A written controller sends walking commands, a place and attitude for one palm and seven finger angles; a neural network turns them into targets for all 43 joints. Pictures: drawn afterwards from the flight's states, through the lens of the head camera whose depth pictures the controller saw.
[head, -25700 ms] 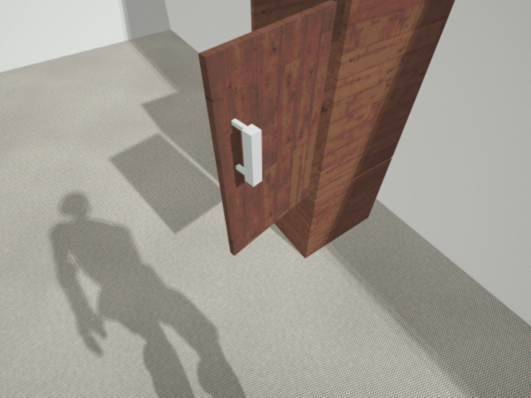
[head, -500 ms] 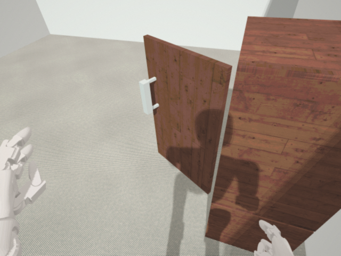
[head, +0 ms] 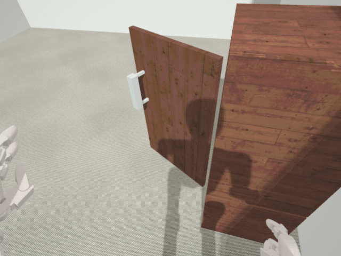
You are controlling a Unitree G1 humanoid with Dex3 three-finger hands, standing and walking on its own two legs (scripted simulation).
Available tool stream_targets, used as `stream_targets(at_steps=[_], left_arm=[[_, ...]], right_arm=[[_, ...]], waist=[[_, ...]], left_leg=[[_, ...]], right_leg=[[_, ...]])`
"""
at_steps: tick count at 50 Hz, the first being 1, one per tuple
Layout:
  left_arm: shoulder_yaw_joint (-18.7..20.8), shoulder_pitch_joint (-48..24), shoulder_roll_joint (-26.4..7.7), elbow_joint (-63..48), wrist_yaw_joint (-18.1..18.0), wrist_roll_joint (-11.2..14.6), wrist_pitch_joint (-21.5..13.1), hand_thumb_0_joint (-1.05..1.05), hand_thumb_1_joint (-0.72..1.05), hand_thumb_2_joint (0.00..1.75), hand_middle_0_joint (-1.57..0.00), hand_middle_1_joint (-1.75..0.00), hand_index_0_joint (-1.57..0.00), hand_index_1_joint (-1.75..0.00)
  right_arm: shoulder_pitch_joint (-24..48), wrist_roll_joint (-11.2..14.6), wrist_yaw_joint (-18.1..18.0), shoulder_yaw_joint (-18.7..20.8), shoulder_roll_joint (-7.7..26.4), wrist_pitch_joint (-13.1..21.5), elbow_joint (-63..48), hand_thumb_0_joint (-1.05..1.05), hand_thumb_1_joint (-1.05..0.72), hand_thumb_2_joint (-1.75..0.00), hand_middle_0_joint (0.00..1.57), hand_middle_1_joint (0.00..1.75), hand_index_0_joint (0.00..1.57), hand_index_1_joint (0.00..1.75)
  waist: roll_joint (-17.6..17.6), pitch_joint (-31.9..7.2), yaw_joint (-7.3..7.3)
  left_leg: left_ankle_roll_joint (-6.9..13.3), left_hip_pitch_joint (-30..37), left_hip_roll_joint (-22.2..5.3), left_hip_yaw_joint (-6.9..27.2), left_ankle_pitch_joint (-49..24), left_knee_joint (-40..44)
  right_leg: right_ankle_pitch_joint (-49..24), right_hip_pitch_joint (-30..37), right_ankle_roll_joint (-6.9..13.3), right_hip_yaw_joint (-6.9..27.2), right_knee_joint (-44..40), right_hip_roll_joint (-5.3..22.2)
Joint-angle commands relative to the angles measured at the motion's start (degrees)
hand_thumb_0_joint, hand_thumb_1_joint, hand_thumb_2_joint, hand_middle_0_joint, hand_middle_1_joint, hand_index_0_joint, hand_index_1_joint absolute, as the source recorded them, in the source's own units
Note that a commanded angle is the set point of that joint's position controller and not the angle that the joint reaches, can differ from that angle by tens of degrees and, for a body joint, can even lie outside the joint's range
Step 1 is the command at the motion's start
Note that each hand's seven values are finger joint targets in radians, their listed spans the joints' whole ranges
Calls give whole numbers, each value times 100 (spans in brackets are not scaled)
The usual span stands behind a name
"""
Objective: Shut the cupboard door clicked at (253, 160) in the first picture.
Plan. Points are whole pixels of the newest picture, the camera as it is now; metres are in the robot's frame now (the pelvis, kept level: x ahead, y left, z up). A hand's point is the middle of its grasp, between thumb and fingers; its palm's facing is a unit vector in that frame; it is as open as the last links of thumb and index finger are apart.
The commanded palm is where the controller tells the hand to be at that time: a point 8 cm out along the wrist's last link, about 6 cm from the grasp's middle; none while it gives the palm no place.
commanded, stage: step back with the hand held close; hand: left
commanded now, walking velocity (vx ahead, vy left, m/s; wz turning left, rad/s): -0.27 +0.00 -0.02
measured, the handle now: (139, 89) +0.65 +0.16 +0.04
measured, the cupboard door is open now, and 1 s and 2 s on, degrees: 61 61 61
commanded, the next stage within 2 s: stop stepping back and stand still in 1.88 s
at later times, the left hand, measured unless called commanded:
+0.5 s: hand out of the picture +0.14 +0.28 +0.16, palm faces +0.46 -0.77 -0.44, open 7.5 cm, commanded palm +0.08 +0.31 +0.18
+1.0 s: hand out of the picture +0.13 +0.27 +0.17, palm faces +0.45 -0.77 -0.45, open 7.5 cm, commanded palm +0.06 +0.31 +0.18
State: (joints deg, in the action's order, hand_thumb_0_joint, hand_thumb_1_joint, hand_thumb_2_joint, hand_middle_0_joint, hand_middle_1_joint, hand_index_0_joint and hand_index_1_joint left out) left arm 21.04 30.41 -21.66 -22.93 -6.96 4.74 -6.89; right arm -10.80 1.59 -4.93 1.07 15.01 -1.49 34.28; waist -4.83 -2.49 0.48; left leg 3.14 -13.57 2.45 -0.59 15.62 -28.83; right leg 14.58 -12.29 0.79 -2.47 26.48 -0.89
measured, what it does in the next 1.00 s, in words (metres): shifts its weight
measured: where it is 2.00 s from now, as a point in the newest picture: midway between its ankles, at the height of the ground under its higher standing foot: outside the picture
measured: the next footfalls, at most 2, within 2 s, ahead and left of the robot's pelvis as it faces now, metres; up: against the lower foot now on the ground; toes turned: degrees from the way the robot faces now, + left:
right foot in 1.66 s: -0.20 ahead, -0.10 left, +0.00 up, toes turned -1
left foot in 1.94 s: -0.12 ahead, +0.11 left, +0.00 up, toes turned -3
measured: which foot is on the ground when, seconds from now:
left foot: down 0.00-1.00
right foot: down 0.00-1.00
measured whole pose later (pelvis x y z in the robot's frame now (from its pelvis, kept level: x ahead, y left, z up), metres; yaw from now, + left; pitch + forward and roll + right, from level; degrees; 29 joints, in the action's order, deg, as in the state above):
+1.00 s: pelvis -0.08 +0.01 -0.02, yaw +0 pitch +1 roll -2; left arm 26.6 30.0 -24.1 -30.5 -9.4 0.8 -14.3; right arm -13.6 0.0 -4.8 0.7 12.7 1.8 33.7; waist 0.1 -1.0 -1.1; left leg 4.3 -27.6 0.8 -2.2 14.0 -40.1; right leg 11.7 -25.5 0.3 -2.6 35.9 -1.3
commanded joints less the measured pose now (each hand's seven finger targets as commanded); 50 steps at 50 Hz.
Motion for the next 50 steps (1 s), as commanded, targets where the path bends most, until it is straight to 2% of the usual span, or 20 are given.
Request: stream_targets(at_steps=[1, 5, 6, 10, 14, 15, 19, 20, 24, 25, 26, 30, 31, 35, 37, 40, 44, 45, 47, 50], left_arm=[[985, -173, -1343, -1293, -148, 0, -379, 0, 90, 90, -20, -30, -20, -30], [1114, -38, -1452, -1315, -178, 3, -374, 0, 90, 90, -20, -30, -20, -30], [1024, 11, -1340, -1296, -183, -2, -382, 0, 90, 90, -20, -30, -20, -30], [1092, -32, -1414, -1463, -218, -56, -451, 0, 90, 90, -20, -30, -20, -30], [1034, -208, -1273, -1519, -239, -151, -567, 0, 90, 90, -20, -30, -20, -30], [1157, -308, -1414, -1595, -241, -196, -603, 0, 90, 90, -20, -30, -20, -30], [1053, -456, -1215, -1549, -241, -275, -708, 0, 90, 90, -20, -30, -20, -30], [1164, -520, -1337, -1614, -244, -308, -734, 0, 90, 90, -20, -30, -20, -30], [1039, -595, -1161, -1640, -253, -347, -798, 0, 90, 90, -20, -30, -20, -30], [1190, -590, -1321, -1723, -257, -365, -821, 0, 90, 90, -20, -30, -20, -30], [1041, -590, -1154, -1707, -252, -355, -829, 0, 90, 90, -20, -30, -20, -30], [1220, -556, -1309, -1726, -285, -380, -899, 0, 90, 90, -20, -30, -20, -30], [1114, -560, -1203, -1756, -279, -364, -919, 0, 90, 90, -20, -30, -20, -30], [1310, -431, -1358, -1744, -306, -377, -1000, 0, 90, 90, -20, -30, -20, -30], [1233, -396, -1288, -1777, -307, -352, -1033, 0, 90, 90, -20, -30, -20, -30], [1391, -312, -1390, -1745, -329, -372, -1065, 0, 90, 90, -20, -30, -20, -30], [1271, -344, -1281, -1797, -339, -374, -1078, 0, 90, 90, -20, -30, -20, -30], [1362, -364, -1380, -1854, -351, -392, -1091, 0, 90, 90, -20, -30, -20, -30], [1272, -321, -1285, -1930, -352, -380, -1103, 0, 90, 90, -20, -30, -20, -30], [1333, -369, -1315, -1924, -344, -399, -1103, 0, 90, 90, -20, -30, -20, -30]], right_arm=[[645, -11, -107, 198, 544, 159, -1089, 0, -90, -90, 20, 30, 20, 30], [646, -15, -126, 226, 593, 96, -1175, 0, -90, -90, 20, 30, 20, 30], [626, -8, -128, 210, 555, 87, -1192, 0, -90, -90, 20, 30, 20, 30], [619, -21, -136, 222, 620, 128, -1227, 0, -90, -90, 20, 30, 20, 30], [533, -43, -149, 201, 630, 214, -1257, 0, -90, -90, 20, 30, 20, 30], [577, -59, -159, 217, 672, 247, -1258, 0, -90, -90, 20, 30, 20, 30], [438, -85, -146, 216, 659, 354, -1249, 0, -90, -90, 20, 30, 20, 30], [434, -95, -144, 236, 687, 387, -1226, 0, -90, -90, 20, 30, 20, 30], [331, -116, -108, 231, 657, 473, -1183, 0, -90, -90, 20, 30, 20, 30], [341, -141, -103, 246, 690, 502, -1167, 0, -90, -90, 20, 30, 20, 30], [322, -132, -97, 216, 627, 509, -1160, 0, -90, -90, 20, 30, 20, 30], [323, -169, -69, 244, 667, 548, -1077, 0, -90, -90, 20, 30, 20, 30], [325, -166, -62, 215, 603, 549, -1084, 0, -90, -90, 20, 30, 20, 30], [332, -176, -51, 253, 619, 579, -1026, 0, -90, -90, 20, 30, 20, 30], [331, -173, -44, 232, 574, 584, -1034, 0, -90, -90, 20, 30, 20, 30], [329, -192, -56, 257, 596, 605, -989, 0, -90, -90, 20, 30, 20, 30], [272, -183, -49, 260, 577, 614, -972, 0, -90, -90, 20, 30, 20, 30], [298, -202, -57, 274, 581, 632, -955, 0, -90, -90, 20, 30, 20, 30], [268, -188, -57, 256, 547, 648, -946, 0, -90, -90, 20, 30, 20, 30], [316, -209, -86, 265, 601, 686, -920, 0, -90, -90, 20, 30, 20, 30]], waist=[[318, -806, -18], [322, -762, 7], [339, -725, -15], [132, -557, -13], [-44, -279, -49], [-175, -240, -35], [-169, -107, -75], [-153, -167, -58], [-43, -130, -90], [-28, -200, -71], [40, -141, -98], [73, -122, -95], [119, -100, -108], [115, -204, -100], [204, -208, -114], [80, -266, -106], [157, -265, -139], [59, -274, -131], [89, -361, -144], [-221, -342, -137]], left_leg=[[-156, -77, -766, 588, -2585, 264], [-73, -440, -846, 663, -2015, 437], [-66, -594, -859, 684, -1848, 460], [50, -1177, -920, 836, -681, 720], [193, -2112, -1051, 1085, 767, 1125], [247, -2345, -1091, 1147, 1154, 1219], [336, -2907, -1143, 1264, 1949, 1275], [341, -2948, -1150, 1300, 2040, 1282], [341, -3059, -1109, 1274, 2234, 1083], [330, -3027, -1102, 1296, 2238, 1072], [307, -2981, -1073, 1263, 2203, 1014], [278, -3040, -1032, 1254, 2039, 818], [256, -3024, -1019, 1226, 1995, 765], [234, -3036, -1015, 1221, 1985, 656], [217, -2975, -1019, 1214, 1949, 618], [253, -3149, -1081, 1277, 2062, 721], [219, -3071, -1023, 1193, 2142, 540], [225, -3102, -1043, 1230, 2119, 588], [225, -3011, -1070, 1236, 2014, 645], [324, -3331, -1303, 1466, 2327, 1068]], right_leg=[[-2473, 533, 72, 542, 217, 679], [-2078, 567, 0, 595, 262, 584], [-2007, 609, 12, 616, 293, 601], [-1268, 650, -29, 680, 285, 501], [-756, 986, -77, 642, 558, 329], [-677, 1109, -93, 654, 619, 284], [-414, 1226, -90, 696, 848, 237], [-359, 1277, -96, 683, 876, 210], [-104, 1121, -39, 792, 906, 274], [-56, 1133, -37, 801, 867, 275], [3, 1009, -15, 810, 850, 312], [-82, 872, 54, 1000, 785, 392], [-28, 792, 72, 1007, 774, 434], [26, 746, 106, 1120, 720, 477], [117, 608, 118, 1156, 708, 484], [41, 779, 98, 1124, 801, 435], [266, 545, 148, 1271, 684, 507], [228, 583, 151, 1271, 677, 508], [69, 603, 127, 1164, 798, 444], [-77, 914, 29, 884, 1241, 179]])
